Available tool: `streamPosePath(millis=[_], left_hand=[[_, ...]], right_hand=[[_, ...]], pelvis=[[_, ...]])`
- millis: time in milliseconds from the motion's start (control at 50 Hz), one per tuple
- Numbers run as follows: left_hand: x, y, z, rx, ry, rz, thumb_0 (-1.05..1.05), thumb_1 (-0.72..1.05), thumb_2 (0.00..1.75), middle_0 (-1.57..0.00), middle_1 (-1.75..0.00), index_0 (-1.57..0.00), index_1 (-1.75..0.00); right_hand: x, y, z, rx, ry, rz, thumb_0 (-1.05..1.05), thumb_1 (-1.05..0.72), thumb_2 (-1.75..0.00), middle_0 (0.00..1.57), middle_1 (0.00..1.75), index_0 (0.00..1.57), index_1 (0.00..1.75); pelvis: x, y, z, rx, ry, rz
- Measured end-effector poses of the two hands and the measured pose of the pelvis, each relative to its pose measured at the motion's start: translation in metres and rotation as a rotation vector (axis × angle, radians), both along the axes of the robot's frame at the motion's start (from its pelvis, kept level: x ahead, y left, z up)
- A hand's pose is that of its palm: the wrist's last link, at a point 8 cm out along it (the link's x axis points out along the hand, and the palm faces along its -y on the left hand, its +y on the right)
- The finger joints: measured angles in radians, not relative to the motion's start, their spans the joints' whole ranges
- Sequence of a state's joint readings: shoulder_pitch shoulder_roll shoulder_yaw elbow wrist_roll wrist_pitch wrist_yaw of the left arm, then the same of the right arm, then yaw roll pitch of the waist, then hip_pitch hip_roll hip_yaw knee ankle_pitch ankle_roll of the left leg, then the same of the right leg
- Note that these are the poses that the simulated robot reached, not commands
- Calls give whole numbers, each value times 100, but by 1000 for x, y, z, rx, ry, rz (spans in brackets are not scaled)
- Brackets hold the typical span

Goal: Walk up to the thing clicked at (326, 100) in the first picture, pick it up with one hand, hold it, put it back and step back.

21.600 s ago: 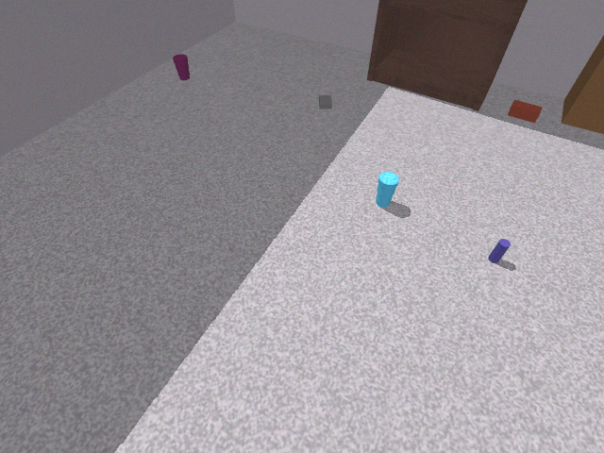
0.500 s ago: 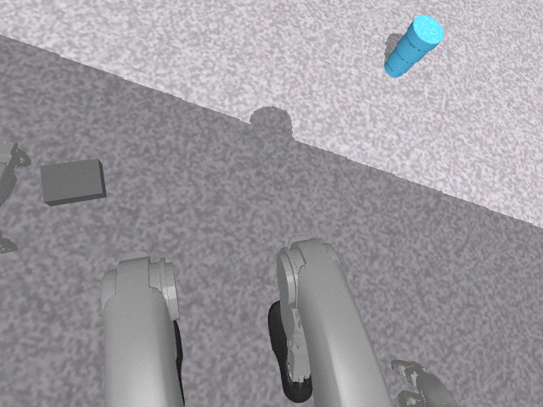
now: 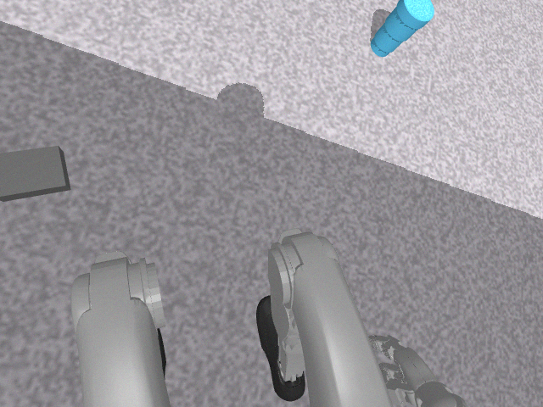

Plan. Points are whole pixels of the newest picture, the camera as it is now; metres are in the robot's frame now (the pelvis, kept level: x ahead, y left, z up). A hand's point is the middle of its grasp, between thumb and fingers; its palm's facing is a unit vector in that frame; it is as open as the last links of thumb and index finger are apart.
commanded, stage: rise first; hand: left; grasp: from above
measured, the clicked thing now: (31, 173) +0.49 +0.34 -0.31
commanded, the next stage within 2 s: none
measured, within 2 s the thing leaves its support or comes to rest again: neither
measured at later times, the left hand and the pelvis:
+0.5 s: hand out of the picture +0.43 +0.37 -0.19, palm faces -0.44 -0.12 -0.89, open 13.9 cm; pelvis +0.00 +0.00 -0.01, yaw -1 degrees
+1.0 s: hand out of the picture +0.44 +0.37 -0.20, palm faces -0.44 -0.13 -0.89, open 14.1 cm; pelvis +0.00 +0.00 -0.02, yaw -3 degrees
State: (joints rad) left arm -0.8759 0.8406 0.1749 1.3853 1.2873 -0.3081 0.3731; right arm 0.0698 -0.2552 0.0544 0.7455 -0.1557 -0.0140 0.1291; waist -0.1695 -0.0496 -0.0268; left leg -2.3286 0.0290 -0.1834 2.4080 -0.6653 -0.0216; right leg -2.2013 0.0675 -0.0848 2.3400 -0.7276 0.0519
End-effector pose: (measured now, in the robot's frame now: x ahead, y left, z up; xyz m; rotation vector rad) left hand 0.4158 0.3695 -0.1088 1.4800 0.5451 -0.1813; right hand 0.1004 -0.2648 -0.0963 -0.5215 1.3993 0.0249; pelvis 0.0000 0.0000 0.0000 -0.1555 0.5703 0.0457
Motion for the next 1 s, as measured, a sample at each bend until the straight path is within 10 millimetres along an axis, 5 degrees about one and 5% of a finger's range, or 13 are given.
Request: streamPosePath(millis=[1000], left_hand=[[25,3,-35,-22,1,13,0,-52,100,-10,-101,-10,-101]], right_hand=[[-26,1,-1,-33,80,34,0,-90,-90,20,30,20,30]], pelvis=[[1,3,-18,-33,-35,-24]])
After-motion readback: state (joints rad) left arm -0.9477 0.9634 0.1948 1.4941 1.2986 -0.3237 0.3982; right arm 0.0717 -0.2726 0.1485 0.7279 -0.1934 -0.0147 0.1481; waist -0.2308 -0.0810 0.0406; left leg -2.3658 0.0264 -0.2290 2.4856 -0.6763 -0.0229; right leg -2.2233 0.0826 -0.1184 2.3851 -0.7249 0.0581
